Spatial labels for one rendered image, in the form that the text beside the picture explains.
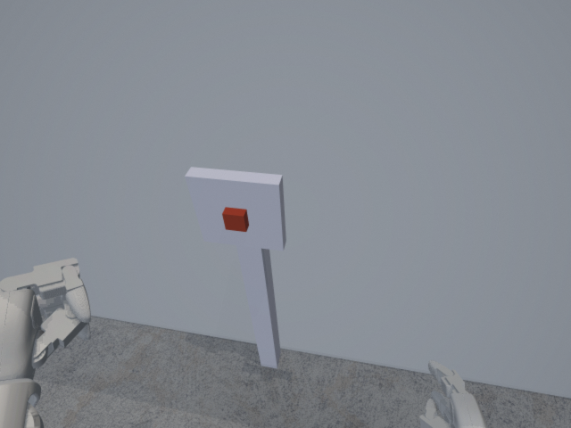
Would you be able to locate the panel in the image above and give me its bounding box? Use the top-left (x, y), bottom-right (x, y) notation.
top-left (185, 167), bottom-right (286, 369)

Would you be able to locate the button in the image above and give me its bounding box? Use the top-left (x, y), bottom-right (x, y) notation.
top-left (222, 207), bottom-right (249, 232)

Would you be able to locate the robot left forearm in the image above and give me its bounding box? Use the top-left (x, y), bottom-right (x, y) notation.
top-left (0, 378), bottom-right (44, 428)

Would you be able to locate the robot left hand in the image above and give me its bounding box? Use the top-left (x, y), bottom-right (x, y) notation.
top-left (0, 258), bottom-right (91, 381)

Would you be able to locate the robot right hand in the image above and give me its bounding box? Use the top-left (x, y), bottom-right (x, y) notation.
top-left (419, 360), bottom-right (488, 428)

